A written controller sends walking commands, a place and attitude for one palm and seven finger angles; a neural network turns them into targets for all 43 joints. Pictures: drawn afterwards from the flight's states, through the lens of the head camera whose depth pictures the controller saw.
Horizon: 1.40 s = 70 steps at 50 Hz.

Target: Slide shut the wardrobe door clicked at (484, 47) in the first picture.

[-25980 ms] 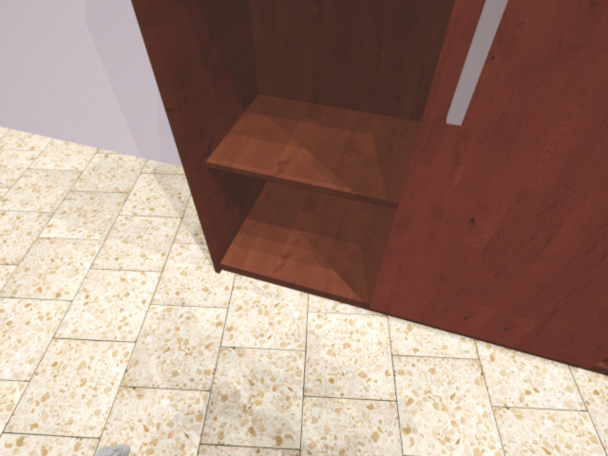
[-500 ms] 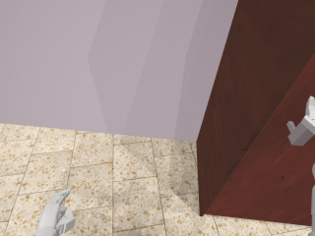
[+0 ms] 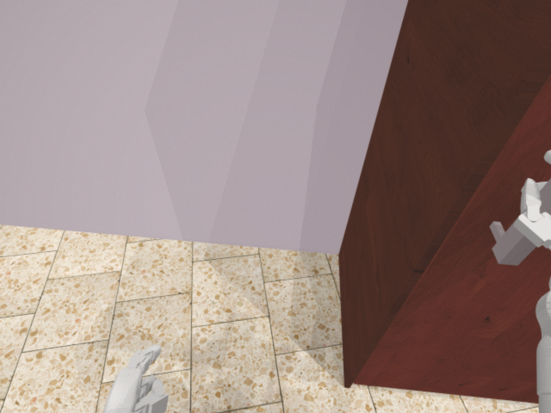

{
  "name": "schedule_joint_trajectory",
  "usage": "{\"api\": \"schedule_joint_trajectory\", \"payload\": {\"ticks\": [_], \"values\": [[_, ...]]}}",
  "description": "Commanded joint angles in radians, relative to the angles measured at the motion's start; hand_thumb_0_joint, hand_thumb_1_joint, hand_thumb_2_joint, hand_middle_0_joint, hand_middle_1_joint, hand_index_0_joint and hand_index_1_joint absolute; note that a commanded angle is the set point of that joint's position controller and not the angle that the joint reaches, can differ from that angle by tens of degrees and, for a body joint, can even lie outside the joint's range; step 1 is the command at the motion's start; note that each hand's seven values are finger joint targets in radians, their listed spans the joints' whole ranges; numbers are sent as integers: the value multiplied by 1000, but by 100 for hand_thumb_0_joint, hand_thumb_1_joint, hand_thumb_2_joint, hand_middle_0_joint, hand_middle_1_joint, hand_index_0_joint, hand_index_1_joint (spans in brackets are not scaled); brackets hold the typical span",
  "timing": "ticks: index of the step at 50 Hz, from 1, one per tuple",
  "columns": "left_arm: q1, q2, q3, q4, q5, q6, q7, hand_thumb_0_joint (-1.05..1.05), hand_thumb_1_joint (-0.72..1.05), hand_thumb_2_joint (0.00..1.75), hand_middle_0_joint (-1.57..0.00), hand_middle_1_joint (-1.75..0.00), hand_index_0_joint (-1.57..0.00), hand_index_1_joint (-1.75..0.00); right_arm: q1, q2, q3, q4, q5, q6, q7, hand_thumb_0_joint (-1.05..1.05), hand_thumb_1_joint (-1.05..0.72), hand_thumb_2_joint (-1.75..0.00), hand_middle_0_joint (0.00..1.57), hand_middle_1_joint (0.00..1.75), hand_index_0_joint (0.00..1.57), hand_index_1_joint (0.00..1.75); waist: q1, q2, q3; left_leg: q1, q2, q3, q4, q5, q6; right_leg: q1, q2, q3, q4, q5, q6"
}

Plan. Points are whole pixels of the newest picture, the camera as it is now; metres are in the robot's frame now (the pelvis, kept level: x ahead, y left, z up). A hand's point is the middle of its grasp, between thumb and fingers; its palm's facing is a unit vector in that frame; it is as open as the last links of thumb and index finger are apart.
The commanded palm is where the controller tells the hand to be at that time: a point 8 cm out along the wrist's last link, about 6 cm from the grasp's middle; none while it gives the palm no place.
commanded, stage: stop walking and hold the door there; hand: right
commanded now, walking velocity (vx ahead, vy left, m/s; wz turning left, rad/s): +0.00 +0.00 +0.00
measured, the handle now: (549, 184) +0.35 -0.30 +0.21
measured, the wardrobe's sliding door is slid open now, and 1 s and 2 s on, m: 0.00 0.00 0.00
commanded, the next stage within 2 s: none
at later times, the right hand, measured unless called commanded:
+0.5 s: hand (531, 212) +0.32 -0.27 +0.19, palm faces +0.49 +0.85 -0.19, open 6.7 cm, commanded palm +0.27 -0.31 +0.20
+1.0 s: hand (535, 215) +0.32 -0.28 +0.19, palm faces +0.33 +0.92 -0.20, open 6.6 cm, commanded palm +0.28 -0.33 +0.20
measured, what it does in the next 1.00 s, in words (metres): shifts its weight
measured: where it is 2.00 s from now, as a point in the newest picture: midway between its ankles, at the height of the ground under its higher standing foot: outside the picture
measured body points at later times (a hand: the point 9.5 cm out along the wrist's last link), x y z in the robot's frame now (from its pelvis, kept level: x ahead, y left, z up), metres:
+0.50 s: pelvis +0.00 +0.00 +0.00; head +0.00 +0.00 +0.45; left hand +0.16 +0.25 -0.09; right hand +0.29 -0.32 +0.20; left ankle +0.02 +0.16 -0.74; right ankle -0.03 -0.11 -0.74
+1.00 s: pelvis -0.05 -0.06 -0.02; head -0.03 -0.05 +0.43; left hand +0.12 +0.19 -0.12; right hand +0.29 -0.33 +0.20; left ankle +0.01 +0.14 -0.74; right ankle -0.03 -0.12 -0.74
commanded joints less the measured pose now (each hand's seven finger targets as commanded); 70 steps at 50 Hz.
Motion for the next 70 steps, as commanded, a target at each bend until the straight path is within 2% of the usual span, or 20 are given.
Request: {"api": "schedule_joint_trajectory", "payload": {"ticks": [1,22,29,33,35,40,43,46,47,49,50,51,52,53,54,57,64,66,68,70], "values": [[-104,145,54,-152,-5,-50,15,0,90,90,-20,-30,-20,-30,-259,-207,-24,-235,-18,-69,-5,0,-90,-90,45,140,45,140,14,-71,-187,69,39,-11,9,301,60,77,-104,95,-84,286,-16],[-101,146,53,-156,-4,-47,18,0,90,90,-20,-30,-20,-30,-244,-237,-66,-204,-12,-73,-2,0,-90,-90,45,140,45,140,14,-54,-174,71,32,-14,-24,295,57,59,-79,70,-69,219,-15],[-94,156,69,-158,-8,-16,21,0,90,90,-20,-30,-20,-30,-256,-287,-102,-148,-27,-74,-3,0,-90,-90,45,140,45,140,10,24,-213,90,131,-83,-14,457,78,9,-25,54,49,187,-4],[-110,151,67,-157,-8,6,19,0,90,90,-20,-30,-20,-30,-307,-291,-96,-102,-27,-62,5,0,-90,-90,45,140,45,140,10,129,-204,46,200,-124,-46,310,92,-22,3,65,52,35,-6],[-118,153,67,-155,-7,9,19,0,90,90,-20,-30,-20,-30,-336,-285,-86,-91,-27,-67,8,0,-90,-90,45,140,45,140,11,102,-191,11,178,-81,-21,214,77,6,-12,62,-4,62,-15],[-149,153,57,-194,-21,9,7,0,90,90,-20,-30,-20,-30,-402,-210,-4,-162,-23,-103,18,0,-90,-90,45,140,45,140,-2,-172,-181,-46,40,97,268,-30,30,-33,-137,166,-75,183,-85],[-141,150,51,-189,-13,6,0,0,90,90,-20,-30,-20,-30,-431,-211,-2,-154,-22,-102,19,0,-90,-90,45,140,45,140,-17,-65,-151,6,87,43,167,-50,52,-134,-95,125,21,92,-80],[-109,160,68,-153,4,20,-3,0,90,90,-20,-30,-20,-30,-414,-347,-125,-46,-24,-94,8,0,-90,-90,45,140,45,140,-15,318,-175,43,375,-280,-62,142,181,-230,45,108,295,-177,7],[-138,148,61,-160,4,15,-4,0,90,90,-20,-30,-20,-30,-471,-325,-106,-79,-24,-88,14,0,-90,-90,45,140,45,140,-24,316,-155,4,424,-300,-69,191,199,-221,13,181,331,-236,6],[-139,124,37,-136,4,6,-3,0,90,90,-20,-30,-20,-30,-567,-258,-41,-129,-32,-80,22,0,-90,-90,45,140,45,140,21,219,-194,-84,374,-140,72,245,129,-54,-29,210,118,-124,-8],[-140,130,38,-133,1,6,1,0,90,90,-20,-30,-20,-30,-557,-230,-20,-133,-33,-80,25,0,-90,-90,45,140,45,140,34,73,-207,-149,248,-8,207,150,72,43,-33,177,-37,31,-8],[-165,148,45,-161,-3,10,8,0,90,90,-20,-30,-20,-30,-536,-202,16,-158,-24,-87,30,0,-90,-90,45,140,45,140,18,-236,-186,-252,97,142,399,-142,23,101,-162,219,-165,80,-32],[-147,141,41,-190,-10,9,2,0,90,90,-20,-30,-20,-30,-573,-191,45,-206,-27,-102,29,0,-90,-90,45,140,45,140,18,-386,-222,-269,18,137,671,-414,17,45,-261,362,-234,51,-80],[-142,111,25,-188,-2,-5,0,0,90,90,-20,-30,-20,-30,-625,-160,77,-231,-31,-113,23,0,-90,-90,45,140,45,140,20,-261,-197,-319,21,76,767,-410,35,51,-268,421,-200,135,-115],[-117,137,42,-157,1,-18,3,0,90,90,-20,-30,-20,-30,-584,-183,45,-188,-28,-111,17,0,-90,-90,45,140,45,140,19,-102,-209,-352,25,78,785,-360,31,122,-247,360,-137,274,-120],[-108,145,42,-141,2,-32,7,0,90,90,-20,-30,-20,-30,-547,-208,27,-212,-22,-101,19,0,-90,-90,45,140,45,140,12,-55,-246,-321,38,147,582,-341,15,263,-207,244,-46,638,-157],[-127,133,6,-166,23,-46,9,0,90,90,-20,-30,-20,-30,-566,-245,2,-201,-15,-72,21,0,-90,-90,45,140,45,140,-12,-131,-254,44,9,126,35,-91,68,155,-195,208,-86,458,-10],[-139,131,10,-172,27,-34,10,0,90,90,-20,-30,-20,-30,-570,-249,-4,-175,-10,-69,23,0,-90,-90,45,140,45,140,1,-44,-267,150,91,-11,-38,84,121,47,-134,194,-26,303,44],[-110,135,28,-175,15,-26,14,0,90,90,-20,-30,-20,-30,-574,-227,-6,-114,-5,-66,19,0,-90,-90,45,140,45,140,2,151,-237,72,216,-188,-91,48,169,-10,-56,150,77,68,17],[-104,121,17,-175,7,-25,13,0,90,90,-20,-30,-20,-30,-588,-225,5,-105,-8,-63,18,0,-90,-90,45,140,45,140,0,130,-218,85,271,-214,-120,72,189,-80,-9,152,131,-52,2]]}}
